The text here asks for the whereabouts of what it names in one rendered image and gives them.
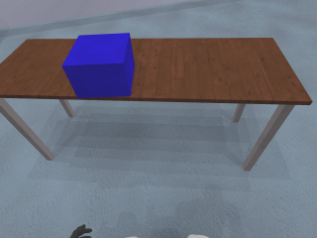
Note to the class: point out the robot left hand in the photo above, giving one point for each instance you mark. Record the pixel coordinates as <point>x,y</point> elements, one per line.
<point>80,230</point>

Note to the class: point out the carton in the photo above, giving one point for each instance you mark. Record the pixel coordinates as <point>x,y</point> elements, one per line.
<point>101,65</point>

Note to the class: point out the table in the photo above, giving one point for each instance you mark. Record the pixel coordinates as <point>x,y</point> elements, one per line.
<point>194,70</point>

